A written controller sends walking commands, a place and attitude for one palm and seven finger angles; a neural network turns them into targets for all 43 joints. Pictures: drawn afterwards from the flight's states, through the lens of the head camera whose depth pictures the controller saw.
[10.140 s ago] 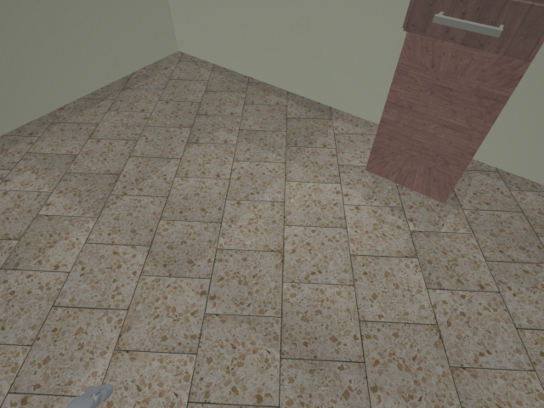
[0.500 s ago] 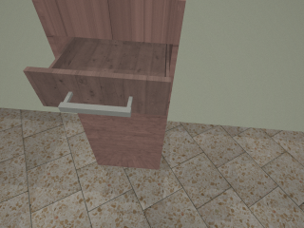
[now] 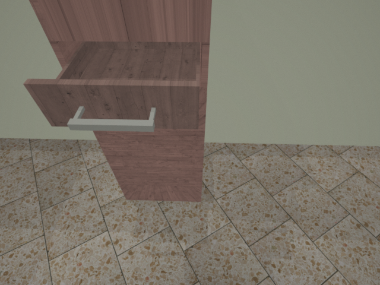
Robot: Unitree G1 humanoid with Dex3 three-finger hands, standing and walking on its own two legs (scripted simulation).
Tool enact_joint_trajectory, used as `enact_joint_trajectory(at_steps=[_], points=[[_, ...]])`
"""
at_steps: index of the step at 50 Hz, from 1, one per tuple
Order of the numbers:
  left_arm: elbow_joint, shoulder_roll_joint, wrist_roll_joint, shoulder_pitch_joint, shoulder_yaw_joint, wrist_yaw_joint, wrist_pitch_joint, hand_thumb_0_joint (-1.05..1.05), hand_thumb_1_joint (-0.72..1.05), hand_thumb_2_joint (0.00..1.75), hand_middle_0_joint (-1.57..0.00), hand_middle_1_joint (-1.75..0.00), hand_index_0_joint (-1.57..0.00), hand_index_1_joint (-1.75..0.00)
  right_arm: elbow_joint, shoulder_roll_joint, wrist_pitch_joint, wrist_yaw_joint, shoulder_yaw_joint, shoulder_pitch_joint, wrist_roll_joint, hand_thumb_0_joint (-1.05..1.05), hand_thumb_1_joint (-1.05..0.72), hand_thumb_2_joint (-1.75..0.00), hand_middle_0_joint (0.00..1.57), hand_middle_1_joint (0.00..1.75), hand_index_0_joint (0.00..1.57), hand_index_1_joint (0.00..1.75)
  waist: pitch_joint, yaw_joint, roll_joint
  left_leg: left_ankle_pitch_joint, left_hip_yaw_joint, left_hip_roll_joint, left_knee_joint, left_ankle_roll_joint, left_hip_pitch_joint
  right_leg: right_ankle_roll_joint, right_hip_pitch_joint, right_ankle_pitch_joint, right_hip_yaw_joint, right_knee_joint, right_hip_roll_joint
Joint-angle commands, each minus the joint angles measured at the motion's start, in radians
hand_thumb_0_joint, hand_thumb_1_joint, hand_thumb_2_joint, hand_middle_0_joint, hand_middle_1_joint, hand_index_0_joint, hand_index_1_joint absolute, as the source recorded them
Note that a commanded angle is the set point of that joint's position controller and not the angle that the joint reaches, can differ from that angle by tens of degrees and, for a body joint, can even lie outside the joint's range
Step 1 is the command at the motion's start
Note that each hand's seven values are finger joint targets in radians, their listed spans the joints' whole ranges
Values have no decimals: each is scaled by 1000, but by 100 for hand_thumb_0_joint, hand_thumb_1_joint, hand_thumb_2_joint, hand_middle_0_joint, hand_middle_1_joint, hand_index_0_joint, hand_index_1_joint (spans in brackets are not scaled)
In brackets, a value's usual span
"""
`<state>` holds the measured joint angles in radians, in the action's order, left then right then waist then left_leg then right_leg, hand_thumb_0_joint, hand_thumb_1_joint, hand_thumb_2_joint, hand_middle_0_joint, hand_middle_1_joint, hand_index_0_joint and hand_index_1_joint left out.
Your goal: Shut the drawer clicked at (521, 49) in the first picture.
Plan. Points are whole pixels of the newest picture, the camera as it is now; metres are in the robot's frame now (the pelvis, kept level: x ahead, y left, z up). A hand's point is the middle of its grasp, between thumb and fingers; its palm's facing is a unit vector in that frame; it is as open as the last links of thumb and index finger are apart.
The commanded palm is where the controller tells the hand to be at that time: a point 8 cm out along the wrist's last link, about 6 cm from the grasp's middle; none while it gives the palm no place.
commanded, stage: come to a stop and stand still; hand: left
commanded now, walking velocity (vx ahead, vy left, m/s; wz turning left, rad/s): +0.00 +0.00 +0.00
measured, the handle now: (114, 118) +0.44 +0.20 +0.11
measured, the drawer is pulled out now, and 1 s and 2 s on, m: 0.19 0.19 0.19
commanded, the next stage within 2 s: look again from close up in 0.52 s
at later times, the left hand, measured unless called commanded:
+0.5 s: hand out of the picture -0.06 +0.18 -0.17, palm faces +0.05 -0.98 -0.17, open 7.4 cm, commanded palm none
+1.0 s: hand out of the picture +0.02 +0.23 -0.16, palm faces +0.02 -0.97 -0.24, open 7.3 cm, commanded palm none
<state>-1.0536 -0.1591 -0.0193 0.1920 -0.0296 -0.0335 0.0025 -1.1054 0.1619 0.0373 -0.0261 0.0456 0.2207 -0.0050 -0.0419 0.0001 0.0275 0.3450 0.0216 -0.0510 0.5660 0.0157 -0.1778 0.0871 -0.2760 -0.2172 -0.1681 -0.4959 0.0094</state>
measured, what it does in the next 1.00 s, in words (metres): steps on the spot: left foot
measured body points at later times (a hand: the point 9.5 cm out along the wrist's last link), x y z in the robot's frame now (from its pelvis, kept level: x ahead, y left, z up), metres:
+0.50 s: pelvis -0.02 +0.03 +0.01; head -0.02 +0.02 +0.46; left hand -0.06 +0.23 -0.15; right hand -0.08 -0.17 -0.16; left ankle -0.05 +0.14 -0.73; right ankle +0.04 -0.07 -0.73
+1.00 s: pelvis +0.01 +0.05 +0.00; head +0.00 +0.02 +0.45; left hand +0.02 +0.28 -0.14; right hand -0.01 -0.14 -0.17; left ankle -0.05 +0.14 -0.73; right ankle +0.04 -0.07 -0.73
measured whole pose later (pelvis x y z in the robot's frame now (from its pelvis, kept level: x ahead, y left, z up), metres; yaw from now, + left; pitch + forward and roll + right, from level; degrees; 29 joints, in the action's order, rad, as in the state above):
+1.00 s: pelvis +0.01 +0.05 +0.00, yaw -1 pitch -1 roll +0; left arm -1.12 -0.13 -0.01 0.28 0.00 -0.04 -0.03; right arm -1.09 0.13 -0.04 -0.03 -0.02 0.36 -0.02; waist 0.01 0.00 0.06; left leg 0.33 0.08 0.03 0.44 -0.04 -0.09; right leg 0.00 -0.27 -0.22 -0.10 -0.51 -0.06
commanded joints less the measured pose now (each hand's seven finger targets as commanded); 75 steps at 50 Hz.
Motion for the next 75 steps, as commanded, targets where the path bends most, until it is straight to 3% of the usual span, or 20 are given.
enact_joint_trajectory(at_steps=[1, 13, 21, 30, 31, 32, 34, 39, 44, 59, 60, 61, 62, 63, 64, 65, 67, 70, 73, 75], points=[[16, -96, 17, 59, -11, -3, -7, 0, 90, 90, -20, -30, -20, -30, 4, 69, -40, -8, -13, 83, -11, 0, -90, -90, 20, 30, 20, 30, 40, -25, 29, -197, -113, -109, -234, -43, -10, -50, 85, 58, 173, 137, -136], [-40, -77, 9, 105, -5, -2, 0, 0, 90, 90, -20, -30, -20, -30, -25, 27, -31, -7, -23, 173, -13, 0, -90, -90, 20, 30, 20, 30, -110, -24, -38, 80, -60, -50, -316, -38, -144, -74, 82, -165, 186, 238, -128], [-58, -48, 7, 167, 0, -5, -8, 0, 90, 90, -20, -30, -20, -30, -27, 14, -38, -8, -26, 222, -10, 0, -90, -90, 20, 30, 20, 30, -68, -14, -37, 73, -56, -43, -303, -49, -128, -80, 67, -144, 191, 220, -127], [-85, -11, 7, 216, 10, -9, -19, 0, 90, 90, -20, -30, -20, -30, -32, -4, -51, -14, -32, 239, -5, 0, -90, -90, 20, 30, 20, 30, -51, -10, -19, -8, -57, -51, -293, -51, -99, -70, 75, -32, 182, 189, -131], [-102, -63, -4, 276, 22, -44, -37, 0, 90, 90, -20, -30, -20, -30, 45, 53, -71, 1, -33, 91, -5, 0, -90, -90, 20, 30, 20, 30, -90, -51, 52, -75, 30, -60, -103, -10, -149, -67, 69, 213, 197, 105, -162], [-71, -97, 2, 241, 15, -32, -41, 0, 90, 90, -20, -30, -20, -30, 69, 8, -56, 0, -33, 181, -9, 0, -90, -90, 20, 30, 20, 30, 37, 13, 80, 30, -4, 2, -90, -15, -111, -27, 57, -103, 257, 154, -197], [-49, -95, 1, 194, 8, -17, -42, 0, 90, 90, -20, -30, -20, -30, 59, -4, -54, 5, -41, 233, -19, 0, -90, -90, 20, 30, 20, 30, 47, 32, 48, -7, -10, 3, -106, -38, -68, -7, -22, -229, 249, 145, -182], [-53, -18, 7, 188, 27, -1, -38, 0, 90, 90, -20, -30, -20, -30, 71, 23, -77, -3, -50, 232, -13, 0, -90, -90, 20, 30, 20, 30, -51, 4, -9, -48, -102, -58, -247, -70, -186, -38, 53, -23, 155, 53, -110], [-56, -20, 13, 182, 29, -1, -38, 0, 90, 90, -20, -30, -20, -30, 55, 39, -89, -9, -57, 236, -10, 0, -90, -90, 20, 30, 20, 30, -78, -2, -41, -207, -79, -52, -261, -63, -144, -44, 98, 115, 147, 38, -120], [-41, -50, 15, 149, 17, -5, -32, 0, 90, 90, -20, -30, -20, -30, 3, 52, -85, -14, -59, 200, -12, 0, -90, -90, 20, 30, 20, 30, -19, -5, -19, -357, -49, -50, -252, -55, -24, -44, 156, 235, 145, 33, -136], [-80, -109, 7, 233, 10, -45, -37, 0, 90, 90, -20, -30, -20, -30, 71, 108, -82, -4, -34, 96, 8, 0, -90, -90, 20, 30, 20, 30, -51, -48, -282, -403, -23, -87, -57, -35, -118, -64, 137, 559, 170, 11, -161], [1433, -315, 181, -611, -109, -22, -263, 0, 90, 90, -22, -32, -22, -32, 433, 287, -244, -42, -9, 49, 53, 0, -90, -90, 20, 30, 20, 30, 442, 81, -13, -413, -46, 34, -160, -36, 81, -62, 179, 362, 177, -23, -74], [1204, -206, 115, -135, -44, -46, -198, 0, 90, 90, -24, -34, -24, -34, 401, 199, -334, -73, -40, -30, 27, 0, -90, -90, 20, 30, 20, 30, 403, -6, 187, -558, -9, 14, -194, -12, 124, -30, 173, 144, 148, -36, -36], [1125, -141, 137, -94, -2, -100, -146, 0, 90, 90, -26, -37, -26, -37, 340, 202, -367, -77, -29, -15, 33, 0, -90, -90, 20, 30, 20, 30, 320, 2, 285, -454, 10, 16, -182, 12, 70, -39, 106, 45, 120, -40, -41], [959, 36, 137, 185, 84, -103, -55, 0, 90, 90, -28, -39, -28, -39, 320, 141, -373, -63, -35, 34, 43, 0, -90, -90, 20, 30, 20, 30, 205, 5, 161, -402, -26, 16, -194, 18, -3, -57, 56, 29, 96, -24, -40], [1150, 22, 170, 65, 81, -84, -77, 0, 90, 90, -30, -41, -30, -41, 400, 177, -390, -60, -30, -4, 54, 0, -90, -90, 20, 30, 20, 30, 95, 12, 88, -333, -48, 19, -180, 7, -67, -62, 39, 57, 93, 2, -45], [1170, -66, 153, 95, -22, -58, -167, 0, 90, 90, -34, -45, -34, -45, 457, 206, -415, -64, -6, -14, 27, 0, -90, -90, 20, 30, 20, 30, 73, 31, -142, -237, -50, 44, -117, -16, -151, -66, -24, -13, 77, 15, -36], [1023, 5, 189, 391, -52, 64, -320, 0, 90, 90, -40, -52, -40, -52, 561, 188, -420, -25, 18, -48, 18, 0, -90, -90, 20, 30, 20, 30, 56, -49, -305, -155, -26, 64, -21, -22, -297, -68, -80, -105, 82, -67, -33], [985, -13, 259, 560, -135, 252, -510, 0, 90, 90, -46, -58, -46, -58, 640, 211, -379, 38, 39, -85, 11, 0, -90, -90, 20, 30, 20, 30, 104, -93, -156, -135, 14, 89, 96, 10, -388, -37, -72, -7, 115, -180, -45], [1078, -76, 268, 567, -177, 312, -527, 0, 90, 90, -50, -62, -50, -62, 722, 219, -350, 48, 41, -141, 20, 0, -90, -90, 20, 30, 20, 30, 150, -105, -56, -131, 45, 106, 140, -5, -431, -31, -63, 43, 136, -211, -56]])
